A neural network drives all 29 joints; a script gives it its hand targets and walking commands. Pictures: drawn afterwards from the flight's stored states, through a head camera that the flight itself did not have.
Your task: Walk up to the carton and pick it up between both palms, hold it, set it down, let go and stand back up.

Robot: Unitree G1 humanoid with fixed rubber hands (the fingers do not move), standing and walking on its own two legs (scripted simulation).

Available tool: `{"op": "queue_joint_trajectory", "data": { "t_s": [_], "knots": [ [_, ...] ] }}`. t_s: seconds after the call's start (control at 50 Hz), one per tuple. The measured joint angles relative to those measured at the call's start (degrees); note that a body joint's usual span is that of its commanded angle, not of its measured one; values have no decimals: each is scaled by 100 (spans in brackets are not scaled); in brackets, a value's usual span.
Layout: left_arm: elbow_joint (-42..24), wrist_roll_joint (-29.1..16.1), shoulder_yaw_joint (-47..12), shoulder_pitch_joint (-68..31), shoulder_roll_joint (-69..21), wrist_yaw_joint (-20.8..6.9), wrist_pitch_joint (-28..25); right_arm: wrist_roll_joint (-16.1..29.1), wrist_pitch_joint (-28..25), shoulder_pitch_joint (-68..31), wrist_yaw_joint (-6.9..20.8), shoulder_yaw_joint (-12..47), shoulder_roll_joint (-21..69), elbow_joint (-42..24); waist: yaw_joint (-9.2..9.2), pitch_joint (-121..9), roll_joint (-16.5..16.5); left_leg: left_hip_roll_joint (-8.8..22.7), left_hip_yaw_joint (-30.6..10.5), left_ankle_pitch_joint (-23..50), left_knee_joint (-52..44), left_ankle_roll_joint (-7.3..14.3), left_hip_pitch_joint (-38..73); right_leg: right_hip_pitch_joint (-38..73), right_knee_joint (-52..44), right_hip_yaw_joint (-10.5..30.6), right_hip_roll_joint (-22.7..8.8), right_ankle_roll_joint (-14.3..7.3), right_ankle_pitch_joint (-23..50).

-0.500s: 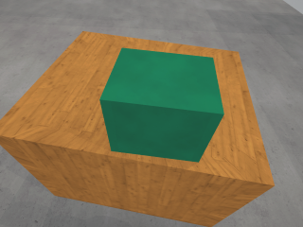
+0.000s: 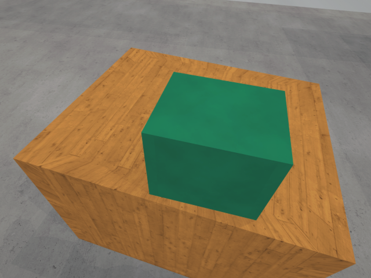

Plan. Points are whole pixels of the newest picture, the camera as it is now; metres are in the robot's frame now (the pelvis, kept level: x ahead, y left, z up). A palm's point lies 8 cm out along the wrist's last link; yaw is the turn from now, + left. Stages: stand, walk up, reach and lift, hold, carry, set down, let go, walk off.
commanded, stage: walk up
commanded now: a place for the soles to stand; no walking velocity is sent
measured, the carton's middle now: (214, 144) +0.45 -0.07 +0.03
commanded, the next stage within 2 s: reach and lift in 1.64 s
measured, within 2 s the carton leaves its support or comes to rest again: neither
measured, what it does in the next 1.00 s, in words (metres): stands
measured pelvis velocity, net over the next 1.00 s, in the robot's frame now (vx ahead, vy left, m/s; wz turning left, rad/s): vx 0.02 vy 0.02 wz -0.02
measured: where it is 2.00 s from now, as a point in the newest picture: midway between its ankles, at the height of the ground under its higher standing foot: outside the picture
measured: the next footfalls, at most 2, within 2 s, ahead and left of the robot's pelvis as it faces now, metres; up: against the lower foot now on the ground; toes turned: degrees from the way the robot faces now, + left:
none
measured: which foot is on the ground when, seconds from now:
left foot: down 0.00-1.00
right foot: down 0.00-1.00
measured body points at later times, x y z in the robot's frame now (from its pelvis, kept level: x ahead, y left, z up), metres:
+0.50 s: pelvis +0.01 +0.01 +0.01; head +0.02 +0.02 +0.46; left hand +0.03 +0.26 -0.15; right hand +0.05 -0.23 -0.14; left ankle +0.02 +0.15 -0.72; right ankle +0.02 -0.06 -0.73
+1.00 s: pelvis +0.02 +0.02 +0.01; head +0.02 +0.02 +0.46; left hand +0.01 +0.26 -0.14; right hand +0.03 -0.20 -0.15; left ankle +0.02 +0.15 -0.72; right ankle +0.02 -0.06 -0.73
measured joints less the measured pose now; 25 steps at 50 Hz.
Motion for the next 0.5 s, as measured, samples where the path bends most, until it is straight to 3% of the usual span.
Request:
{"op": "queue_joint_trajectory", "data": {
  "t_s": [0.22,0.5],
  "knots": [
    [140,-21,-48,142,-80,10,-67,0,-63,-259,-13,77,-56,189,-38,17,132,-32,-8,93,-297,-3,192,210,-317,-16,1,51,95],
    [194,-24,-52,67,35,26,-38,27,-18,-122,-19,128,-98,439,-71,19,72,-90,41,138,-366,56,243,232,-347,26,-58,99,139]
  ]
}}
